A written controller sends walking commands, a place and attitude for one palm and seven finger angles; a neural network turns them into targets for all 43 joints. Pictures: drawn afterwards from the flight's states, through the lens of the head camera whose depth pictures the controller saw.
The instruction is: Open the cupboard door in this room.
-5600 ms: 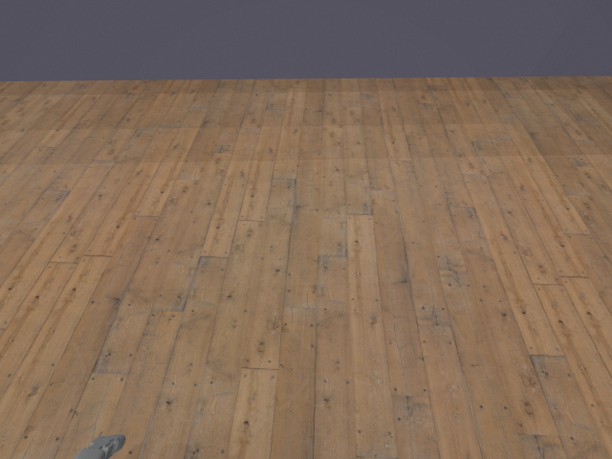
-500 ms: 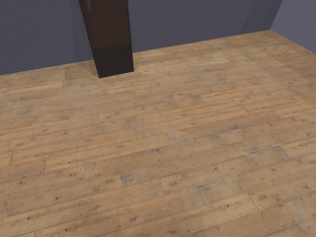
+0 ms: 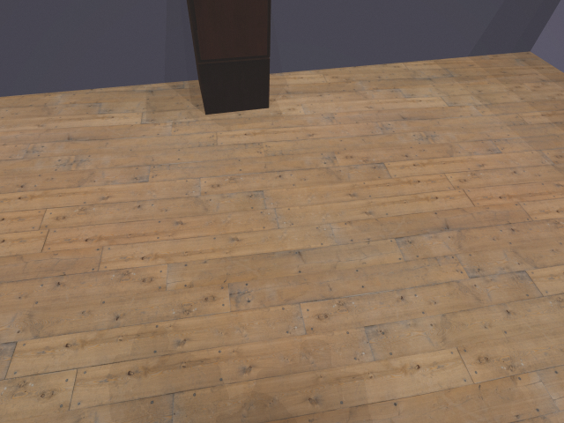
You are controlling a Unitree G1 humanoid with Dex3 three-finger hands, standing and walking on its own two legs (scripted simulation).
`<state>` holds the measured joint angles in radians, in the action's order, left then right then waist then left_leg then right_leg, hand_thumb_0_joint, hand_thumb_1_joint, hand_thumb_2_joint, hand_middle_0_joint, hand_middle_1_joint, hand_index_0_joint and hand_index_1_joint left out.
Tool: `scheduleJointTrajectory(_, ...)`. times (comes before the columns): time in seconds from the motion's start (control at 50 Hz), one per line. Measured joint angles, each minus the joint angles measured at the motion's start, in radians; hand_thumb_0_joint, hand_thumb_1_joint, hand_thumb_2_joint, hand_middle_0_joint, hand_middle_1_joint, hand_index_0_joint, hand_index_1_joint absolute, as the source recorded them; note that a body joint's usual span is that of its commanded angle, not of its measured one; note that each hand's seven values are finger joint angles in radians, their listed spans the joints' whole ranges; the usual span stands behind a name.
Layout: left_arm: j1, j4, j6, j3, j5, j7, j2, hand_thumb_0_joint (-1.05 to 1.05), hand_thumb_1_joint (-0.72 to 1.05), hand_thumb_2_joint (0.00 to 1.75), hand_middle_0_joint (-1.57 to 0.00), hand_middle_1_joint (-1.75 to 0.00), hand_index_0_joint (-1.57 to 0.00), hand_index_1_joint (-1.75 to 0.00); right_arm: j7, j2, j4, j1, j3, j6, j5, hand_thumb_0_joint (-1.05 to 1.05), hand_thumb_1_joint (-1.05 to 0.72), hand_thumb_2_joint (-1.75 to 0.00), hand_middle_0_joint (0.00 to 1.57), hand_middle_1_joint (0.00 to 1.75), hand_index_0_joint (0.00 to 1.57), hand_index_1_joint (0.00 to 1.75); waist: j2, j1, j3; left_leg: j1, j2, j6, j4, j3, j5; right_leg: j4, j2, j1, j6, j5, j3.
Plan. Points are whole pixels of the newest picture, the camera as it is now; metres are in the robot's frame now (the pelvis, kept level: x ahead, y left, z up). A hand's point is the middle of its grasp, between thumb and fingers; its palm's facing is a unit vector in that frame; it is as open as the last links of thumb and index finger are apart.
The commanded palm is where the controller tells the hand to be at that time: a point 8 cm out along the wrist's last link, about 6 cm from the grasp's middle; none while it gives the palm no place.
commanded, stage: turn or walk to find it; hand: left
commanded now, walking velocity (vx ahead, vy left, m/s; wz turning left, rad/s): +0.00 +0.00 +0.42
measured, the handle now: out of the picture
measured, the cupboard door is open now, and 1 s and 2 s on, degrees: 0 0 0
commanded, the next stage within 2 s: stand and wait in 1.22 s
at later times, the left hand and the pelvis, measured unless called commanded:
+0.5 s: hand out of the picture +0.07 +0.18 -0.13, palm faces +0.22 -0.93 -0.29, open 7.4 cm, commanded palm none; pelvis -0.01 -0.04 +0.01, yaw +13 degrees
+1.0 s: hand out of the picture -0.12 +0.18 -0.18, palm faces +0.48 -0.84 -0.23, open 7.4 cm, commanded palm none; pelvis -0.02 +0.00 +0.01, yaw +26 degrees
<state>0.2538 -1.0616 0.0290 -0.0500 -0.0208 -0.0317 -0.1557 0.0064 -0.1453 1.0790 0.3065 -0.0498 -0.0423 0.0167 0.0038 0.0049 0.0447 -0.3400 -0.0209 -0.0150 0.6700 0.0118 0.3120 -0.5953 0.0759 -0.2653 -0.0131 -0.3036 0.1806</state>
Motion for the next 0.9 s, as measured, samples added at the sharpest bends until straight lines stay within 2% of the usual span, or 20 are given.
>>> scheduleJointTrajectory(0.06,-0.017,0.018,0.013,-0.011,0.003,0.004,-0.021,0.01,0.90,0.90,-0.20,-0.30,-0.20,-0.29,-0.004,-0.005,-0.021,-0.004,-0.004,0.005,0.005,0.01,-0.91,-0.90,0.20,0.30,0.20,0.30,-0.029,-0.001,-0.006,-0.011,0.024,-0.021,0.013,0.005,0.013,-0.072,0.025,-0.031,-0.015,-0.061,-0.011)
scheduleJointTrajectory(0.1,-0.039,0.027,0.024,-0.015,0.003,0.003,-0.033,0.01,0.90,0.90,-0.20,-0.30,-0.20,-0.29,0.002,-0.006,-0.037,-0.015,-0.004,0.017,0.008,0.01,-0.91,-0.90,0.20,0.30,0.20,0.30,-0.028,0.010,-0.003,-0.013,0.032,-0.032,-0.012,-0.003,-0.005,-0.223,0.003,-0.087,-0.016,-0.154,-0.059)
scheduleJointTrajectory(0.14,-0.066,0.038,0.024,-0.018,0.001,0.006,-0.041,0.01,0.90,0.90,-0.20,-0.30,-0.20,-0.29,0.008,-0.007,-0.051,-0.023,-0.003,0.027,0.008,0.01,-0.91,-0.90,0.20,0.30,0.20,0.30,-0.018,0.020,-0.002,-0.008,0.038,-0.036,-0.062,-0.023,-0.039,-0.356,-0.020,-0.134,-0.017,-0.177,-0.095)
scheduleJointTrajectory(0.2,-0.100,0.066,0.014,-0.019,0.004,0.010,-0.049,0.01,0.90,0.90,-0.20,-0.30,-0.19,-0.29,0.012,-0.014,-0.064,-0.032,0.001,0.031,0.009,0.01,-0.90,-0.90,0.20,0.30,0.20,0.30,0.002,0.025,-0.003,0.005,0.046,-0.037,-0.143,-0.054,-0.094,-0.422,-0.041,-0.161,-0.027,-0.164,-0.126)
scheduleJointTrajectory(0.34,-0.163,0.123,0.007,-0.012,0.014,0.011,-0.056,0.01,0.90,0.90,-0.20,-0.30,-0.19,-0.29,0.006,-0.038,-0.093,-0.055,-0.006,0.024,0.011,0.00,-0.90,-0.90,0.20,0.30,0.20,0.30,0.023,0.041,-0.001,0.009,0.071,-0.018,-0.226,-0.125,-0.161,-0.247,-0.060,-0.101,-0.045,-0.170,-0.178)
scheduleJointTrajectory(0.38,-0.173,0.135,0.006,-0.008,0.017,0.011,-0.053,0.01,0.90,0.90,-0.20,-0.30,-0.19,-0.29,0.003,-0.049,-0.101,-0.059,-0.011,0.018,0.012,0.00,-0.90,-0.90,0.20,0.30,0.20,0.30,0.030,0.046,0.000,0.003,0.079,-0.007,-0.226,-0.146,-0.169,-0.166,-0.068,-0.069,-0.042,-0.156,-0.185)
scheduleJointTrajectory(0.42,-0.171,0.146,0.001,-0.003,0.019,0.011,-0.048,0.01,0.90,0.90,-0.20,-0.30,-0.19,-0.29,-0.002,-0.061,-0.106,-0.061,-0.018,0.010,0.010,0.01,-0.90,-0.90,0.20,0.30,0.20,0.30,0.037,0.044,-0.002,-0.008,0.089,0.007,-0.211,-0.164,-0.168,-0.041,-0.073,-0.020,-0.039,-0.091,-0.182)
scheduleJointTrajectory(0.44,-0.163,0.152,-0.005,0.000,0.019,0.012,-0.048,0.01,0.90,0.90,-0.20,-0.30,-0.19,-0.29,-0.004,-0.067,-0.109,-0.060,-0.022,0.005,0.008,0.01,-0.90,-0.90,0.20,0.30,0.20,0.30,0.035,0.040,-0.007,-0.018,0.098,0.016,-0.192,-0.169,-0.162,0.045,-0.068,0.015,-0.036,-0.040,-0.177)
scheduleJointTrajectory(0.46,-0.154,0.155,-0.012,0.001,0.015,0.011,-0.045,0.01,0.90,0.90,-0.20,-0.30,-0.20,-0.29,-0.007,-0.074,-0.111,-0.061,-0.026,0.001,0.004,0.01,-0.90,-0.90,0.20,0.30,0.20,0.30,0.041,0.034,-0.009,-0.035,0.099,0.022,-0.153,-0.168,-0.137,0.088,-0.068,0.033,-0.016,-0.016,-0.171)
scheduleJointTrajectory(0.5,-0.132,0.152,-0.013,0.009,0.007,0.010,-0.032,0.01,0.90,0.90,-0.20,-0.30,-0.20,-0.29,-0.008,-0.093,-0.108,-0.068,-0.038,-0.013,0.005,0.01,-0.90,-0.90,0.20,0.30,0.20,0.30,0.061,0.029,-0.005,-0.090,0.098,0.033,0.018,-0.149,0.031,0.067,-0.070,0.038,0.019,-0.017,-0.149)
scheduleJointTrajectory(0.54,-0.099,0.147,-0.009,0.012,0.005,0.008,-0.024,0.01,0.90,0.90,-0.20,-0.30,-0.20,-0.29,-0.012,-0.107,-0.108,-0.070,-0.046,-0.026,0.008,0.01,-0.90,-0.90,0.20,0.30,0.20,0.30,0.059,0.025,-0.010,-0.145,0.098,0.039,0.218,-0.110,0.100,0.075,-0.053,0.056,0.032,-0.020,-0.133)
scheduleJointTrajectory(0.6,-0.059,0.132,-0.009,0.015,0.006,0.010,-0.020,0.01,0.90,0.90,-0.20,-0.30,-0.20,-0.29,-0.020,-0.124,-0.107,-0.077,-0.050,-0.030,0.008,0.01,-0.91,-0.90,0.20,0.30,0.20,0.30,0.055,0.023,-0.004,-0.186,0.068,0.057,0.420,-0.072,0.069,0.104,-0.036,0.088,0.034,-0.011,-0.107)
scheduleJointTrajectory(0.66,-0.029,0.120,-0.015,0.018,0.005,0.011,-0.018,0.01,0.90,0.90,-0.20,-0.30,-0.20,-0.29,-0.022,-0.131,-0.101,-0.080,-0.049,-0.031,0.006,0.01,-0.91,-0.90,0.20,0.30,0.20,0.30,0.049,0.020,0.007,-0.182,0.034,0.075,0.481,-0.060,0.045,0.112,-0.022,0.103,0.033,-0.014,-0.073)
scheduleJointTrajectory(0.76,0.017,0.108,-0.023,0.021,-0.002,0.011,-0.018,0.01,0.90,0.90,-0.20,-0.30,-0.20,-0.29,-0.019,-0.127,-0.084,-0.108,-0.034,-0.044,0.002,0.01,-0.91,-0.90,0.19,0.30,0.20,0.30,0.027,-0.004,0.027,-0.113,-0.002,0.089,0.378,-0.034,0.096,0.094,0.002,0.104,0.024,-0.032,-0.027)
scheduleJointTrajectory(0.84,0.046,0.092,-0.018,0.018,-0.009,0.012,-0.033,0.01,0.90,0.90,-0.20,-0.30,-0.20,-0.30,-0.020,-0.111,-0.088,-0.152,-0.017,-0.036,-0.006,0.01,-0.91,-0.90,0.19,0.30,0.20,0.30,-0.001,-0.030,0.046,-0.022,-0.007,0.076,0.161,0.014,0.125,0.054,0.027,0.089,0.005,-0.056,0.002)
scheduleJointTrajectory(0.88,0.057,0.081,-0.013,0.012,-0.007,0.014,-0.046,0.01,0.90,0.90,-0.20,-0.30,-0.20,-0.30,-0.021,-0.102,-0.099,-0.172,-0.008,-0.023,-0.009,0.01,-0.91,-0.90,0.19,0.30,0.20,0.30,-0.015,-0.037,0.050,0.035,-0.001,0.064,0.018,0.039,0.065,0.017,0.041,0.077,-0.012,-0.078,0.019)
scheduleJointTrajectory(0.9,0.066,0.077,-0.010,0.010,-0.003,0.015,-0.055,0.01,0.90,0.90,-0.20,-0.30,-0.20,-0.30,-0.022,-0.099,-0.106,-0.178,-0.004,-0.013,-0.008,0.01,-0.91,-0.90,0.19,0.30,0.20,0.30,-0.022,-0.039,0.047,0.072,0.002,0.046,-0.064,0.051,0.017,-0.017,0.049,0.064,-0.021,-0.096,0.026)
